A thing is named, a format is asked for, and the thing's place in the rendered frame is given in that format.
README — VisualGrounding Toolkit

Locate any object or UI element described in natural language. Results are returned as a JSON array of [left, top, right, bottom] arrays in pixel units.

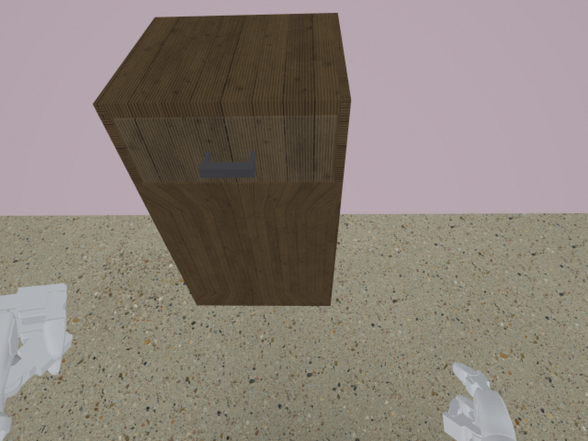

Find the handle
[[198, 151, 255, 178]]

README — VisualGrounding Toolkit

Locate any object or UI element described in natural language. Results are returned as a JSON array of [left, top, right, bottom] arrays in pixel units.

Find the drawer
[[113, 115, 337, 183]]

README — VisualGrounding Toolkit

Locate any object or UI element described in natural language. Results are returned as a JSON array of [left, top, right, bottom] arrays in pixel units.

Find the robot right hand
[[443, 362, 516, 441]]

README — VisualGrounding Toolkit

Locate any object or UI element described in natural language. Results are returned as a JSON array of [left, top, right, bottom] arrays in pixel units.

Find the robot left hand
[[0, 283, 73, 412]]

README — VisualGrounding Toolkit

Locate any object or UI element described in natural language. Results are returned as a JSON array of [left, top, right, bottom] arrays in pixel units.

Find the cabinet
[[93, 13, 351, 306]]

